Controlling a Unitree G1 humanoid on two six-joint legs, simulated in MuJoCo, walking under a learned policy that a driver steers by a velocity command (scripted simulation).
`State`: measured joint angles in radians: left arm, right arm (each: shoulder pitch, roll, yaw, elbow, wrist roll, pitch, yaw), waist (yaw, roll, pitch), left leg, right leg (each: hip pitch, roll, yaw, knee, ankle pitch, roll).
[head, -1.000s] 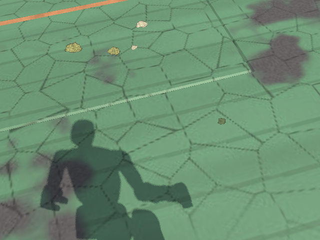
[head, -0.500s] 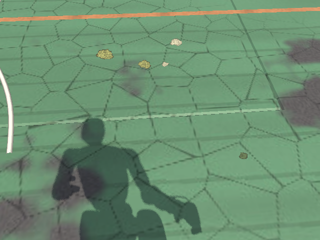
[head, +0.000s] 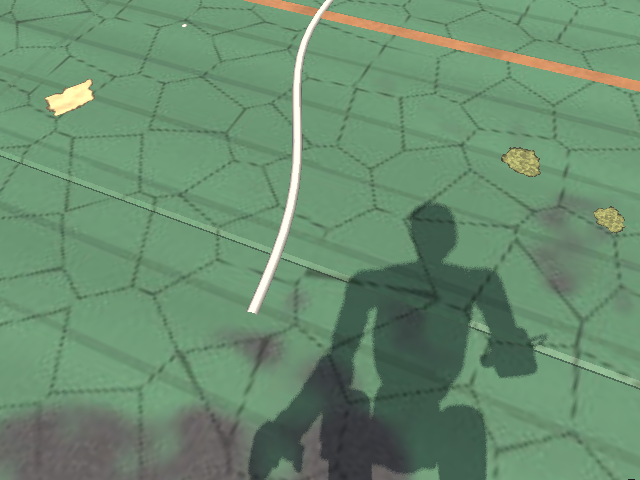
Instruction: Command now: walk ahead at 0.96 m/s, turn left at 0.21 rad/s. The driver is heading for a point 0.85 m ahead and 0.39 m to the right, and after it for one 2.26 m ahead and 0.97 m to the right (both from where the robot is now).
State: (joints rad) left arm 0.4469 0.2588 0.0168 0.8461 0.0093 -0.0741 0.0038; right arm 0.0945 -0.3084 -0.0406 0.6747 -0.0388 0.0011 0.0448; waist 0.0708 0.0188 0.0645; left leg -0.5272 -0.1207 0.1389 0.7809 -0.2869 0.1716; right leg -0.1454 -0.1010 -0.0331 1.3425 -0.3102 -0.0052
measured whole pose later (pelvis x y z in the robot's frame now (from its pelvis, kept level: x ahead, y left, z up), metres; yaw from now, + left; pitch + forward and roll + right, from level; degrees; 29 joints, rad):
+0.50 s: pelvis +0.45 -0.04 +0.02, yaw -18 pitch -1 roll -1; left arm 0.37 0.32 0.07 0.88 0.02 -0.01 -0.01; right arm 0.18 -0.24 0.02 0.74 -0.05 -0.10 -0.01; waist 0.06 -0.01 0.04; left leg -0.37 -0.02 -0.06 1.51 -0.34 -0.01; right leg -0.36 0.21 -0.06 0.62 -0.24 -0.21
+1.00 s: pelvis +0.89 -0.14 +0.04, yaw -45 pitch +2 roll +2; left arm 0.15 0.39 0.07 0.69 0.03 -0.01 -0.06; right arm 0.38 -0.33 -0.05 0.79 -0.04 -0.09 -0.01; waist -0.03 -0.06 0.00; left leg -0.15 0.02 0.13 0.41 -0.29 -0.03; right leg -0.66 -0.02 -0.01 1.30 -0.24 -0.10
